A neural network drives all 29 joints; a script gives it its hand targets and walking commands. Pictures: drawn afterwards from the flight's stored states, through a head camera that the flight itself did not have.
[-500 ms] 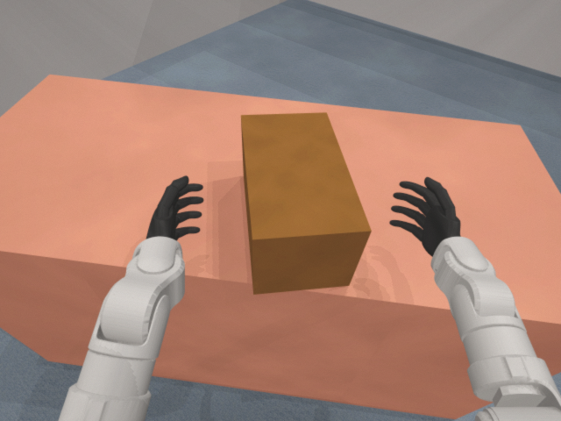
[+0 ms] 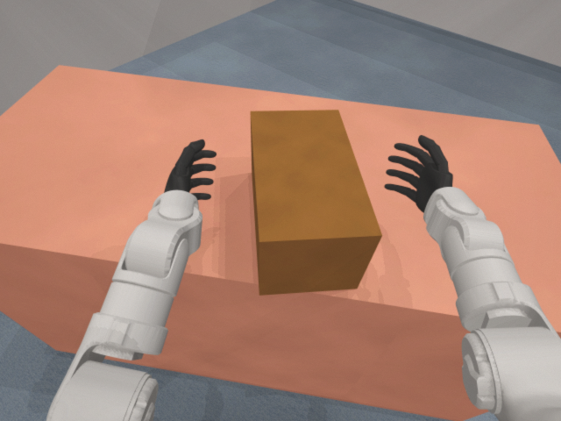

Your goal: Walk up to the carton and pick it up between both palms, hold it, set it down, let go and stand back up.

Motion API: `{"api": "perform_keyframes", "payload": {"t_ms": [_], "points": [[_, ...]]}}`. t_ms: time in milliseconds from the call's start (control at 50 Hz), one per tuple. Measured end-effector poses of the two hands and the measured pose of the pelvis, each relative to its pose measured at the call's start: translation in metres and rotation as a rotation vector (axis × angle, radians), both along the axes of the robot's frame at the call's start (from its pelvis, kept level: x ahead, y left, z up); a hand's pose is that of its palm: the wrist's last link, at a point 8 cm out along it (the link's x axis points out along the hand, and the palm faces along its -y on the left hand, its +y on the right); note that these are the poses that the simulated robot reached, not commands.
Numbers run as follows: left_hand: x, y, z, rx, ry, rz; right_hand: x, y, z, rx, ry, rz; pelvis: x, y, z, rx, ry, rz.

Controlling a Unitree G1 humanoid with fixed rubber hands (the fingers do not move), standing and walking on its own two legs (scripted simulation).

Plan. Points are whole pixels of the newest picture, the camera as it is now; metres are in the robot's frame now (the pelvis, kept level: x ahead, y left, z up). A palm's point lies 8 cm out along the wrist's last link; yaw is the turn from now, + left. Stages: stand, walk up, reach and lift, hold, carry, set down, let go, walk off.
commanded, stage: reach and lift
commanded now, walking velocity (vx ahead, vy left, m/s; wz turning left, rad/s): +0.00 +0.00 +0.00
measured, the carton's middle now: (301, 196) +0.50 -0.01 +0.02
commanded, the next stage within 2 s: none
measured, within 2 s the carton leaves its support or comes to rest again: neither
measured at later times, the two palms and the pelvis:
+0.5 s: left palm (178, 178) +0.44 +0.18 +0.11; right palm (407, 166) +0.50 -0.17 +0.11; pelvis +0.02 +0.00 +0.00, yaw +0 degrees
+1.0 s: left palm (189, 218) +0.42 +0.17 +0.04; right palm (410, 202) +0.48 -0.19 +0.05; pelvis +0.01 +0.00 -0.01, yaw +0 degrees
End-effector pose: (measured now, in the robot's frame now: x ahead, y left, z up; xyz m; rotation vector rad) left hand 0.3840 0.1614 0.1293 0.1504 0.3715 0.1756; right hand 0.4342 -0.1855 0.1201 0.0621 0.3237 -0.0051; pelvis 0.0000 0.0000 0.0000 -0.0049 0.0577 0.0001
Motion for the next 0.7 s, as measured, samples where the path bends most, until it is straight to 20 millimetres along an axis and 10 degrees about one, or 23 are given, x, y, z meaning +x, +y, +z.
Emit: {"api": "perform_keyframes", "payload": {"t_ms": [380, 700], "points": [[0.049, 0.012, -0.003, -0.013, -0.032, 0.053, 0.058, 0.023, 0.001, 0.002, -0.004, 0.026, 0.014, 0.0, -0.001, -0.001, 0.102, -0.001], [0.039, 0.024, -0.073, -0.075, -0.024, 0.07, 0.056, 0.007, -0.045, -0.082, 0.0, -0.011, 0.019, 0.001, -0.002, -0.003, 0.178, -0.002]]}}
